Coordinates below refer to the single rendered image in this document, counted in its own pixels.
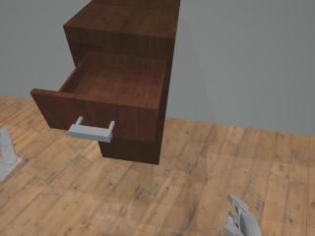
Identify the left robot hand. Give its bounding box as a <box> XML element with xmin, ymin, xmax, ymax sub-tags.
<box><xmin>0</xmin><ymin>98</ymin><xmax>22</xmax><ymax>182</ymax></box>

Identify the cabinet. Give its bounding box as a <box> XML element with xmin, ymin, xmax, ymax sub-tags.
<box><xmin>63</xmin><ymin>0</ymin><xmax>181</xmax><ymax>165</ymax></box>

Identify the drawer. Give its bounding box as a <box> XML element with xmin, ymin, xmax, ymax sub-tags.
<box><xmin>30</xmin><ymin>51</ymin><xmax>167</xmax><ymax>143</ymax></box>

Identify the handle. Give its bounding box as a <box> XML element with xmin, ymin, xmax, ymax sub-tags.
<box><xmin>68</xmin><ymin>116</ymin><xmax>115</xmax><ymax>143</ymax></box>

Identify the right robot hand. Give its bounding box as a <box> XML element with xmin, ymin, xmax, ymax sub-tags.
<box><xmin>223</xmin><ymin>194</ymin><xmax>262</xmax><ymax>236</ymax></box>

